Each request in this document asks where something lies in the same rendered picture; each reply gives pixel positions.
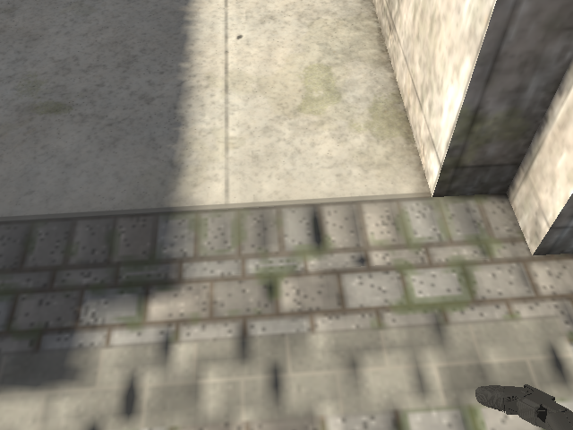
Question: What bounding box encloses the robot right hand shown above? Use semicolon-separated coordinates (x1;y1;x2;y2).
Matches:
475;384;573;430

